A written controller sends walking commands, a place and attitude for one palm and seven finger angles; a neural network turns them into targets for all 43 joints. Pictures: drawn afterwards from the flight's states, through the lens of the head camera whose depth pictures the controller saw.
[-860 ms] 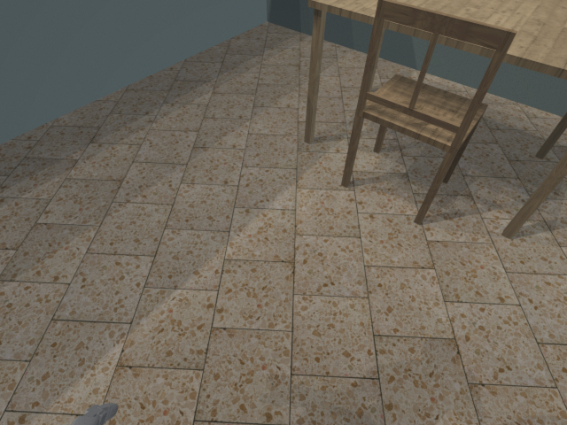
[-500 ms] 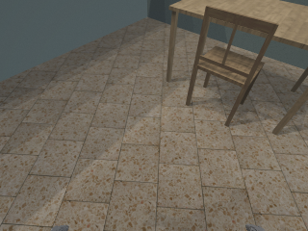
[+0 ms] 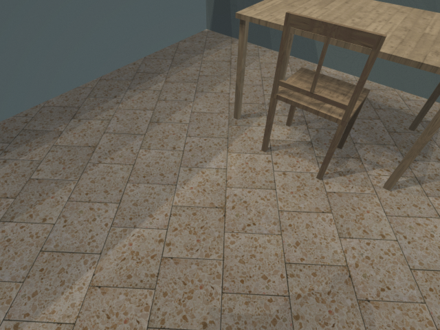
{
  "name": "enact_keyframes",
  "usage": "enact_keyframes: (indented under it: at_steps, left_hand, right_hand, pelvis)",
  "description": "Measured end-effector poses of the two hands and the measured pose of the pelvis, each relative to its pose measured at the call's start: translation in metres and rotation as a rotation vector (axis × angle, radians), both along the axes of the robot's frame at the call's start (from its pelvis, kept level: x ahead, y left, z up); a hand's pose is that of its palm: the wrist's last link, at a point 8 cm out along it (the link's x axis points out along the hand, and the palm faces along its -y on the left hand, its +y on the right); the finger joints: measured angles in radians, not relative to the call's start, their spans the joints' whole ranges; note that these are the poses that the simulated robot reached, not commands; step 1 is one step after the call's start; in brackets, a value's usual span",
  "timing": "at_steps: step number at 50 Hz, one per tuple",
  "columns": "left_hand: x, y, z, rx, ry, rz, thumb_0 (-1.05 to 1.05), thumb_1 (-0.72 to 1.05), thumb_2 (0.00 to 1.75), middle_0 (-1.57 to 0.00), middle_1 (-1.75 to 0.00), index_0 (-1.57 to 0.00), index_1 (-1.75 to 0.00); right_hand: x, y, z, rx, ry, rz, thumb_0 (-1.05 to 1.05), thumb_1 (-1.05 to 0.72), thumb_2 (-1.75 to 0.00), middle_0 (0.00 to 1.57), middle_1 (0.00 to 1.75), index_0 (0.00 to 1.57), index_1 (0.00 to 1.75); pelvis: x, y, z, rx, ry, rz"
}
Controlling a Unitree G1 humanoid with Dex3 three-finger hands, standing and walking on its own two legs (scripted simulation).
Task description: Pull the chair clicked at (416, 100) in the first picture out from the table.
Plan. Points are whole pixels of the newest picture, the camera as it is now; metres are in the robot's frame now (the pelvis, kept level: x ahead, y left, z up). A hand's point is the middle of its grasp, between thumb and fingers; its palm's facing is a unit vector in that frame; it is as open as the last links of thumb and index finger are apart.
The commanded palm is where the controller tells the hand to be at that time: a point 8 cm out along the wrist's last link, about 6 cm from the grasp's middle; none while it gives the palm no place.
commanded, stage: stand and wait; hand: left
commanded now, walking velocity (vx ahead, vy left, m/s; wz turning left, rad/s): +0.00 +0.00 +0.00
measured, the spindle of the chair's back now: (319, 66) +1.26 -0.40 -0.11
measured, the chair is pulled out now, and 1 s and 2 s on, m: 0.00 0.00 0.00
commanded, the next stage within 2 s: look at it before walking up in 0.28 s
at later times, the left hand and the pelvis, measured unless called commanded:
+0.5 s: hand out of the picture +0.06 +0.24 -0.16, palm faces -0.03 -0.95 -0.32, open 7.4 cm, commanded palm none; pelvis -0.01 +0.00 +0.00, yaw +0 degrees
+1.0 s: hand out of the picture +0.08 +0.25 -0.15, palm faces -0.02 -0.94 -0.33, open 7.4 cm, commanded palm none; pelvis +0.00 +0.00 +0.00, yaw +0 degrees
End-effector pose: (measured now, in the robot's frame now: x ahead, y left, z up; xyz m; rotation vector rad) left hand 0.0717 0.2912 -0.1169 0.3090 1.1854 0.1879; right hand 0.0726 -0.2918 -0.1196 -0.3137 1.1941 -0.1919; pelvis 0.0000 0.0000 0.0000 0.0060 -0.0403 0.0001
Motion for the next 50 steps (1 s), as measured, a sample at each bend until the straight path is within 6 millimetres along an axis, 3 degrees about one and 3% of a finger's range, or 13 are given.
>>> enact_keyframes:
  at_steps: [20,50]
  left_hand:
    - [-0.018,-0.004,-0.004,-0.01,0.047,0.001,0.01,0.9,0.89,-0.2,-0.3,-0.2,-0.3]
    - [-0.003,0.002,-0.001,-0.004,0.022,0.001,0.01,0.9,0.89,-0.2,-0.3,-0.2,-0.3]
  right_hand:
    - [-0.021,-0.001,-0.002,0.004,0.048,-0.01,0.0,-0.9,-0.89,0.2,0.3,0.2,0.3]
    - [0.008,0.003,0.003,0.0,0.003,0.01,0.0,-0.9,-0.89,0.2,0.3,0.2,0.3]
  pelvis:
    - [-0.007,-0.001,0.001,-0.001,0.015,-0.002]
    - [0.002,0.002,0.002,-0.002,0.013,0.001]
